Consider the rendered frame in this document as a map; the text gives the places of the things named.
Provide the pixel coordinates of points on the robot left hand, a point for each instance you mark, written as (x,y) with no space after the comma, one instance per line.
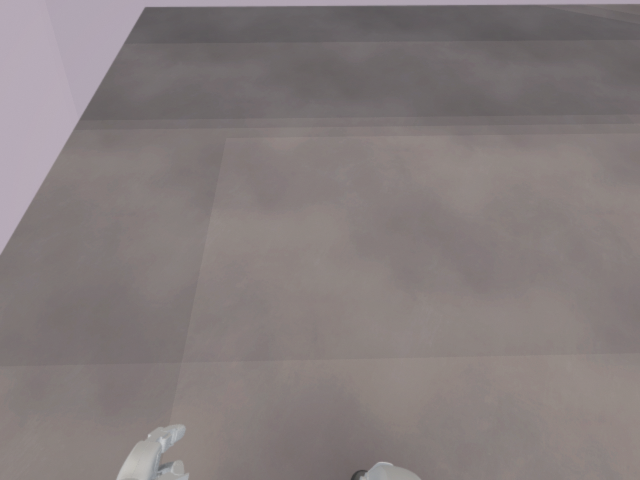
(143,461)

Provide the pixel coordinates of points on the robot right shin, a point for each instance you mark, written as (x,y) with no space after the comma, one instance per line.
(380,463)

